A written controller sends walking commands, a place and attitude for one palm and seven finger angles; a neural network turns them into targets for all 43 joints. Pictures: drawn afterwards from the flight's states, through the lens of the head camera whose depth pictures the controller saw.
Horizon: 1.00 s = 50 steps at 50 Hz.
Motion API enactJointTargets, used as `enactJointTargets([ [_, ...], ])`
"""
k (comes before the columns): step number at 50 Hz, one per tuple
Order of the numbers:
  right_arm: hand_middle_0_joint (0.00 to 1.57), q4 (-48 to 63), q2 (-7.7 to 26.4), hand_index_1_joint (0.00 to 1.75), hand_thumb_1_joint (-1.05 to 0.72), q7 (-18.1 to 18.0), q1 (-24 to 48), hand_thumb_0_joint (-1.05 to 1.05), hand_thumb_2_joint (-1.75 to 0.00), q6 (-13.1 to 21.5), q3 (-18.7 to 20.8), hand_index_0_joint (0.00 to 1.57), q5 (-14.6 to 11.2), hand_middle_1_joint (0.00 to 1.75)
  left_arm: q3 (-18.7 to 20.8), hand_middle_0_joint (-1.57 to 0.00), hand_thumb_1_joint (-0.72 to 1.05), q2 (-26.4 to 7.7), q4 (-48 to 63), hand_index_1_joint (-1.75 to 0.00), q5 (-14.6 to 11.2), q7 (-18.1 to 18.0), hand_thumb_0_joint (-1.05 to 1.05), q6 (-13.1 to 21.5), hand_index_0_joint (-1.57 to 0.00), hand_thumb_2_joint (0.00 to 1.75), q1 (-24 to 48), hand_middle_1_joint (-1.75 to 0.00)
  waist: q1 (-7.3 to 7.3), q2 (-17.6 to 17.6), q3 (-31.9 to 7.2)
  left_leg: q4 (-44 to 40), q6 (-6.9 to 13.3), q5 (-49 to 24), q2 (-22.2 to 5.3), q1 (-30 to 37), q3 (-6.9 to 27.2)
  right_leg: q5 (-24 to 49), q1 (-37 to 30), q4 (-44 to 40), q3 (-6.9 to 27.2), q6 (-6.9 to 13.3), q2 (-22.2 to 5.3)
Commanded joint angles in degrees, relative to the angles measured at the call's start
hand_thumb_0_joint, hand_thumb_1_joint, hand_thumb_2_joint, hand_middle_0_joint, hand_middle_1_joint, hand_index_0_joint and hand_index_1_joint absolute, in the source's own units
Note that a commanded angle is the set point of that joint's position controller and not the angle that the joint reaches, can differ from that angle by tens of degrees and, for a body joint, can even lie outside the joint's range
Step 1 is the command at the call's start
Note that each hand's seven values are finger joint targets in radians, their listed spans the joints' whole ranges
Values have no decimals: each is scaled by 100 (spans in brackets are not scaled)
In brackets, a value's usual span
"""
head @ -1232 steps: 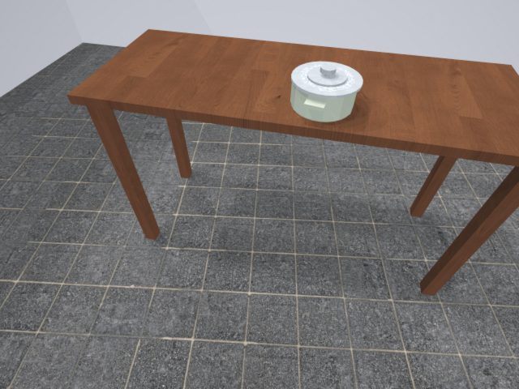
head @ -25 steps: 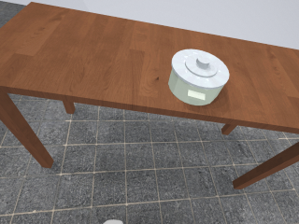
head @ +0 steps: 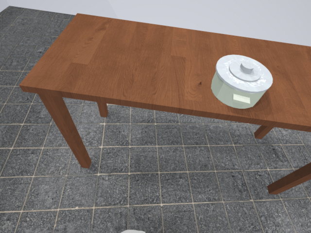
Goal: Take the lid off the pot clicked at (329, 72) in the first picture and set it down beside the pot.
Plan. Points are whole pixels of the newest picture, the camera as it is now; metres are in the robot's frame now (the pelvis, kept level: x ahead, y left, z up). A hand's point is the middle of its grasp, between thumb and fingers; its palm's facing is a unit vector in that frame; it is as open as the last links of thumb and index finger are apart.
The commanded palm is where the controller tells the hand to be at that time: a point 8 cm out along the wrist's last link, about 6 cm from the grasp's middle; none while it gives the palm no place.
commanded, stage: come to a stop and stand still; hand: left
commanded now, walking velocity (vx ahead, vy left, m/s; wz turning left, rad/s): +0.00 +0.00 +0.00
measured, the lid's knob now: (247, 66) +0.61 -0.25 +0.10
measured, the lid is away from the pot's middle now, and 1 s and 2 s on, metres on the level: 0.01 0.01 0.01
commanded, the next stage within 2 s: look again from close up in 1.50 s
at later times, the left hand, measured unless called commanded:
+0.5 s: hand out of the picture -0.03 +0.26 -0.17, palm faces +0.00 -0.99 -0.16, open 7.4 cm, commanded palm none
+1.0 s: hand out of the picture -0.13 +0.17 -0.15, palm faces +0.07 -0.97 -0.22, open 7.4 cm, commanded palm none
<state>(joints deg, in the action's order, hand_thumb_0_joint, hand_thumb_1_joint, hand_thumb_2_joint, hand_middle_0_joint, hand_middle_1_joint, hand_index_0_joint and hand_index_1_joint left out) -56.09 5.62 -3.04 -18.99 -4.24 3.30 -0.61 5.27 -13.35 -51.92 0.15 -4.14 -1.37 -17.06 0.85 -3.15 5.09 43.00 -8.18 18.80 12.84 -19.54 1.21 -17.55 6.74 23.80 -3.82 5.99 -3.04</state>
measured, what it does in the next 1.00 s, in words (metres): steps on the spot: left foot, then right foot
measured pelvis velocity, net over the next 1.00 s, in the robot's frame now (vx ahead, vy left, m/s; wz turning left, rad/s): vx -0.10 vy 0.01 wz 0.00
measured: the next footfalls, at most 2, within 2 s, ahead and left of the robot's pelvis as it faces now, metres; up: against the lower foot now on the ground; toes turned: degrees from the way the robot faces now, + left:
left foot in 0.12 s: +0.01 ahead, +0.12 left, +0.00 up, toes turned -3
right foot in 0.78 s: -0.07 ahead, -0.07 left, +0.00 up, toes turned -3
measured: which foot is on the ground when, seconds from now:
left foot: up 0.00-0.10, down 0.12-0.80, up 0.82-1.00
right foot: down 0.00-0.12, up 0.14-0.76, down 0.78-1.00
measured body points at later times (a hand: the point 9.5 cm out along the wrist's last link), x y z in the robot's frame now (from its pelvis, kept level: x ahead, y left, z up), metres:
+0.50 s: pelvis -0.08 +0.07 +0.01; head -0.06 +0.11 +0.46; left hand -0.03 +0.31 -0.16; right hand -0.08 -0.15 -0.13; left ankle -0.03 +0.12 -0.74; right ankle -0.14 -0.10 -0.65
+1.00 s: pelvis -0.10 +0.01 +0.01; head -0.08 -0.02 +0.46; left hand -0.13 +0.22 -0.13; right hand -0.12 -0.23 -0.16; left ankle -0.08 +0.16 -0.67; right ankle -0.13 -0.07 -0.74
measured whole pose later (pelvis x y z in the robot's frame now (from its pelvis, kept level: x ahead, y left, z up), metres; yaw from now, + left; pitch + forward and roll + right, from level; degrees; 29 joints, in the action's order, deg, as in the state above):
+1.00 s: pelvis -0.10 +0.01 +0.01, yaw +0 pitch +0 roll +3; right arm -61.9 11.4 -0.3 -18.9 -2.1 3.2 0.9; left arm 1.5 -6.1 -61.0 0.5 -1.6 0.8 -21.9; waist 0.0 0.6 2.2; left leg 51.6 -3.4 16.7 0.0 -25.6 0.3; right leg -14.1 5.8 20.4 -0.5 3.0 -0.3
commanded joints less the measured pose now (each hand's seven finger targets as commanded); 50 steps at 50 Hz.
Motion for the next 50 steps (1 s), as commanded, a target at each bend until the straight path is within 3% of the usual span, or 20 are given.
enactJointTargets([
  [1, 20, 471, 590, 30, -90, 266, -1087, 0, -90, 240, 27, 20, 141, 30, -46, -20, 90, -634, 1095, -30, 286, 36, 0, 258, -20, 90, 1791, -30, -1222, -47, 11, 2129, 978, 1975, -1386, -452, 763, 1837, 1361, -145, 1019, 465, -1482],
  [2, 20, 438, 611, 30, -90, 245, -646, 0, -90, 264, -43, 20, 126, 30, 33, -20, 90, -579, 788, -30, 181, 34, 0, 173, -20, 90, 1142, -30, -558, -1462, -73, 367, 772, 1385, -1620, -111, 454, 2005, 1238, 391, 1277, 454, -1351],
  [3, 20, 315, 689, 30, -90, 226, -641, 0, -90, 310, -3, 20, 109, 30, 34, -20, 90, -718, 583, -30, 197, 57, 0, 116, -20, 90, 947, -30, -525, -1667, -13, -795, 727, 791, -1476, 469, 51, 2012, 1142, 914, 771, 230, -1087],
  [4, 20, 82, 670, 30, -90, 216, -942, 0, -90, 374, -47, 20, 144, 30, 3, -20, 90, -662, 380, -30, 141, 131, 0, 72, -20, 90, 682, -30, -574, -273, -57, -1698, 571, -315, -1162, 817, -418, 1701, 973, 1485, 347, -37, -679],
  [5, 20, 22, 756, 30, -90, 215, -879, 0, -90, 474, -78, 20, 194, 30, -66, -20, 90, -424, 278, -30, 76, 177, 0, 21, -20, 90, 159, -30, -355, 1477, 55, -2085, 679, -1992, -1516, 825, 436, 111, 1170, 2369, 145, -363, -175],
  [6, 20, 130, 943, 30, -90, 185, -844, 0, -90, 494, -58, 20, 254, 30, -112, -20, 90, -164, 211, -30, 12, 161, 0, 25, -20, 90, -208, -30, -267, 2319, -111, -2293, 1141, -4023, -2431, 613, 1467, -1872, 1426, 3161, 261, -565, 339],
  [7, 20, 222, 1087, 30, -90, 86, -694, 0, -90, 516, -128, 20, 266, 30, -145, -20, 90, -253, 133, -30, -34, 77, 0, -91, -20, 90, -44, -30, -264, 2565, -415, -2796, 1125, -3455, -2734, 213, 2675, -2111, 1168, 3682, 956, -581, 475],
  [8, 20, 338, 1230, 30, -90, 27, -284, 0, -90, 474, -127, 20, 262, 30, -104, -20, 90, -395, 62, -30, -12, 53, 0, -162, -20, 90, 29, -30, -105, 2137, -84, -3079, 1042, -2270, -2920, -215, 3127, -1846, 1311, 4042, 1328, -562, 356],
  [10, 20, 446, 1149, 30, -90, 26, 337, 0, -90, 498, -133, 20, 239, 30, -92, -20, 90, -378, -156, -30, 12, 115, 0, -71, -20, 90, 119, -30, 132, 571, 394, -3146, 1323, -1199, -2698, 34, 2591, -1029, 1766, 4059, 1296, -598, 162],
  [11, 20, 407, 1104, 30, -90, 39, 324, 0, -90, 550, -134, 20, 215, 30, -110, -20, 90, -332, -256, -30, 23, 151, 0, -26, -20, 90, 37, -30, 107, 415, 171, -3176, 1352, -1062, -2602, 435, 2294, -788, 1817, 3929, 1257, -635, 150],
  [19, 20, -23, 933, 30, -90, 48, -492, 0, -90, 570, -69, 20, 227, 30, -123, -20, 90, -222, -324, -30, 102, 298, 0, 30, -20, 90, 223, -30, -359, 636, -150, -3514, 1371, 244, -2527, 1261, 2059, -434, 2230, 3718, 966, -607, 244],
  [24, 20, -88, 976, 30, -90, 73, -611, 0, -90, 584, -52, 20, 239, 30, -156, -20, 90, -207, -328, -30, 117, 361, 0, 31, -20, 90, 271, -30, -403, 1011, -211, -3619, 1352, 751, -2410, 1174, 1958, -455, 2171, 3357, 756, -608, 205],
  [34, 20, -283, 1195, 30, -90, 127, -420, 0, -90, 446, 34, 20, 246, 30, -286, -20, 90, 52, -477, -30, 47, 340, 0, 36, -20, 90, -134, -30, -205, 1218, -237, -3757, 1499, 1592, -2295, 325, 1936, -996, 776, 1438, 257, -452, 346],
  [37, 20, -316, 1179, 30, -90, 130, -205, 0, -90, 380, 50, 20, 210, 30, -276, -20, 90, 126, -781, -30, 40, 296, 0, 79, -20, 90, -959, -30, 134, 865, -136, -3391, 1250, 1819, -2004, -317, 1419, -428, -415, -117, 143, -436, 375],
  [38, 20, -374, 986, 30, -90, 152, -188, 0, -90, 386, 33, 20, 159, 30, -255, -20, 90, -24, -838, -30, 74, 253, 0, 132, -20, 90, -1125, -30, 188, 501, -11, -2733, 1065, 1355, -1649, -534, 955, -271, -690, -807, 455, -446, 108],
  [39, 20, -326, 596, 30, -90, 166, -263, 0, -90, 382, -33, 20, 104, 30, -195, -20, 90, -350, -803, -30, 134, 210, 0, 151, -20, 90, -1086, -30, 115, -581, 187, -1417, 815, 1102, -1045, -1198, 229, -1552, -624, -1439, 1921, -159, -880],
  [40, 20, -229, 597, 30, -90, 178, -256, 0, -90, 356, -34, 20, 154, 30, -164, -20, 90, -674, -630, -30, 112, 235, 0, 121, -20, 90, -727, -30, 10, -1034, 457, -491, 732, 960, -913, -1427, -54, -2600, 125, -2060, 2920, 257, -1897],
  [41, 20, -277, 850, 30, -90, 235, -223, 0, -90, 311, 9, 20, 226, 30, -128, -20, 90, -733, -445, -30, 54, 234, 0, 214, -20, 90, -332, -30, -49, -1103, 555, 100, 731, 496, -1178, -1185, 197, -2834, 881, -2263, 3138, 330, -1898],
  [44, 20, -494, 774, 30, -90, 330, -586, 0, -90, 262, 34, 20, 177, 30, -167, -20, 90, -306, -346, -30, 41, 231, 0, 337, -20, 90, 132, -30, -377, -393, 702, 963, 600, -346, -1320, -921, 10, -730, 1083, -1833, 1756, 153, -1185],
  [50, 20, -263, 808, 30, -90, 261, 158, 0, -90, 275, 13, 20, 134, 30, -132, -20, 90, -233, -660, -30, 84, 171, 0, 375, -20, 90, -857, -30, 58, -485, 3, 1057, 404, 23, -1377, -1212, -81, 3048, -433, -696, 1455, 281, -1249],
])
